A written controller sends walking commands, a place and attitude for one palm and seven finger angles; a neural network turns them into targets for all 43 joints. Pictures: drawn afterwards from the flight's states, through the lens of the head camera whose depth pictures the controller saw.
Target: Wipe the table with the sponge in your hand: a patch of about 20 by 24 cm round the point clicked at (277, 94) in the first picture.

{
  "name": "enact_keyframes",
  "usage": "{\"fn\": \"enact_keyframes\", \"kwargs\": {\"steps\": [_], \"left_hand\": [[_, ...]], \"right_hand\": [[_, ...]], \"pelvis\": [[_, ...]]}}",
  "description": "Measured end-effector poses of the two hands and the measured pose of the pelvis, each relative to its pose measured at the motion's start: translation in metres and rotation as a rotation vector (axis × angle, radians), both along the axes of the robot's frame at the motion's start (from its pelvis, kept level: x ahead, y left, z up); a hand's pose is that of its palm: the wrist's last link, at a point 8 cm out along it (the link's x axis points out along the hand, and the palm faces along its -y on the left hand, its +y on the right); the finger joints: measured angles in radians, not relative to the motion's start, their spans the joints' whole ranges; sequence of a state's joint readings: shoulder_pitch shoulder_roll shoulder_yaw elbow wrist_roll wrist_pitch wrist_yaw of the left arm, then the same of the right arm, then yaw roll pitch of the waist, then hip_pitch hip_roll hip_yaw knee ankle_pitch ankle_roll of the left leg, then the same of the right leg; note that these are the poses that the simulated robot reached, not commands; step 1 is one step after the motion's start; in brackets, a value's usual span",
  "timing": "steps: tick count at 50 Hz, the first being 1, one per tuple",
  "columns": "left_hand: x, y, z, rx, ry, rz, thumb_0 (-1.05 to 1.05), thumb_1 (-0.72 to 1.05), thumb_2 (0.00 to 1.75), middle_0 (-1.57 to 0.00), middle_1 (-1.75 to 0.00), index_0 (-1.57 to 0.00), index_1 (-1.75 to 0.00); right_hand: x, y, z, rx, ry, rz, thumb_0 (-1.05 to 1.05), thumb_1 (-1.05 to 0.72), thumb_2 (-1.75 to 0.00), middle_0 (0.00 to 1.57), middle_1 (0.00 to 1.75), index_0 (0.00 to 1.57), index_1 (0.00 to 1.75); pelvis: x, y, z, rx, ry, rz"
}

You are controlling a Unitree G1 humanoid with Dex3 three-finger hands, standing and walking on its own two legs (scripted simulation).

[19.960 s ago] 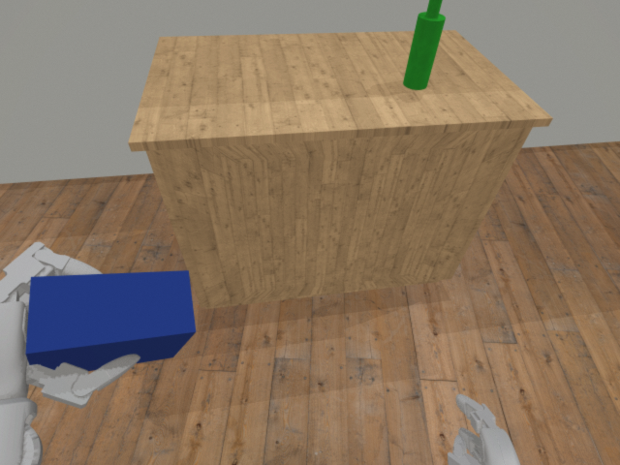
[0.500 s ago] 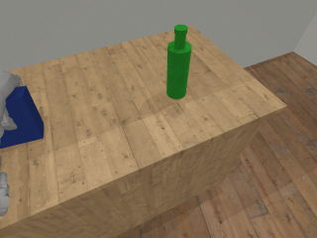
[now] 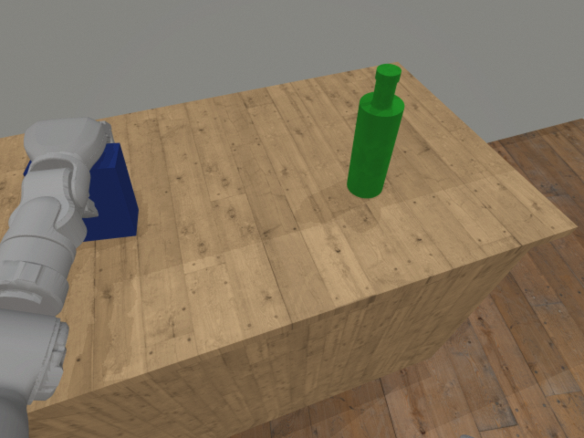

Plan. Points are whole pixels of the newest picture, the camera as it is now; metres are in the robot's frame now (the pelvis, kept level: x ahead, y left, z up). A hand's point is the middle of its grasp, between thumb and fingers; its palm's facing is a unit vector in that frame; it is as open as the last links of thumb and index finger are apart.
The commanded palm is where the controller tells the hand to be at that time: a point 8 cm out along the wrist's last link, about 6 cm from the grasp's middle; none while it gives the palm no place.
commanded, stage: slide across to the middle lane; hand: left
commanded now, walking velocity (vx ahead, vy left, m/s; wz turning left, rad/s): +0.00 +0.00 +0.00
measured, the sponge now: (94, 205) +0.41 +0.34 +0.08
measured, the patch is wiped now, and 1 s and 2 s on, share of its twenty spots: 0.25 0.45 0.80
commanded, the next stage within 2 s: wipe back along the middle lane in 0.26 s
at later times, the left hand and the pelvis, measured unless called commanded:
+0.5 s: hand (127, 167) +0.44 +0.28 +0.12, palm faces -0.09 +0.02 -1.00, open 10.5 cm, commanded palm +0.42 +0.26 +0.16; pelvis +0.02 -0.03 +0.00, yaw -1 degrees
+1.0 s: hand (129, 180) +0.42 +0.27 +0.12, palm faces -0.01 +0.01 -1.00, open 10.6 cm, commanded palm +0.38 +0.25 +0.15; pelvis +0.03 -0.02 +0.00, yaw -1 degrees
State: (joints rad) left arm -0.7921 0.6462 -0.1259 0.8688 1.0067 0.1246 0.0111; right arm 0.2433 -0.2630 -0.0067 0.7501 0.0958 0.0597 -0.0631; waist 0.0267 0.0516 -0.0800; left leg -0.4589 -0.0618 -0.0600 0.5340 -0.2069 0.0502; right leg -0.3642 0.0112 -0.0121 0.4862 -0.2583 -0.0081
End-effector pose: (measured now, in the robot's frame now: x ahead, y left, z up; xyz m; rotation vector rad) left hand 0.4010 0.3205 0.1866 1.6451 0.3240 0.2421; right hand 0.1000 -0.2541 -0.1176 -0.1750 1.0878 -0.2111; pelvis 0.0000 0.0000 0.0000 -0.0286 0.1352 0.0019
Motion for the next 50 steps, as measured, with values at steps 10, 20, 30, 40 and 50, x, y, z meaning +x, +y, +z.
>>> {"fn": "enact_keyframes", "kwargs": {"steps": [10,20,30,40,50], "left_hand": [[0.020,-0.045,-0.004,-0.058,-0.022,-0.018,-0.01,-0.56,1.09,-0.68,-1.31,-0.70,-1.33],[0.026,-0.050,-0.006,-0.044,0.014,0.050,-0.01,-0.56,1.09,-0.68,-1.31,-0.70,-1.33],[0.024,-0.054,-0.008,-0.034,0.019,0.049,-0.01,-0.54,1.08,-0.65,-1.35,-0.67,-1.37],[0.010,-0.054,-0.011,-0.070,-0.027,0.057,-0.01,-0.52,1.08,-0.62,-1.38,-0.64,-1.39],[-0.001,-0.058,-0.012,-0.074,-0.063,0.047,-0.01,-0.51,1.08,-0.61,-1.38,-0.63,-1.40]], "right_hand": [[0.041,0.002,0.007,0.031,-0.094,0.034,0.01,-0.90,-0.90,0.20,0.30,0.20,0.30],[0.041,-0.025,0.008,0.017,-0.067,0.013,0.01,-0.90,-0.90,0.20,0.30,0.20,0.30],[0.027,-0.051,0.007,-0.012,-0.013,-0.034,0.01,-0.90,-0.90,0.20,0.30,0.20,0.30],[0.044,-0.040,0.009,0.015,-0.048,-0.023,0.01,-0.90,-0.90,0.20,0.30,0.20,0.30],[0.080,-0.011,0.020,0.055,-0.150,0.036,0.01,-0.90,-0.90,0.20,0.30,0.20,0.30]], "pelvis": [[0.010,-0.008,0.002,0.010,-0.007,-0.012],[0.021,-0.024,0.003,0.011,-0.006,-0.018],[0.027,-0.031,0.004,0.011,-0.014,-0.026],[0.028,-0.027,0.004,0.011,-0.022,-0.029],[0.028,-0.016,0.003,0.010,-0.031,-0.024]]}}
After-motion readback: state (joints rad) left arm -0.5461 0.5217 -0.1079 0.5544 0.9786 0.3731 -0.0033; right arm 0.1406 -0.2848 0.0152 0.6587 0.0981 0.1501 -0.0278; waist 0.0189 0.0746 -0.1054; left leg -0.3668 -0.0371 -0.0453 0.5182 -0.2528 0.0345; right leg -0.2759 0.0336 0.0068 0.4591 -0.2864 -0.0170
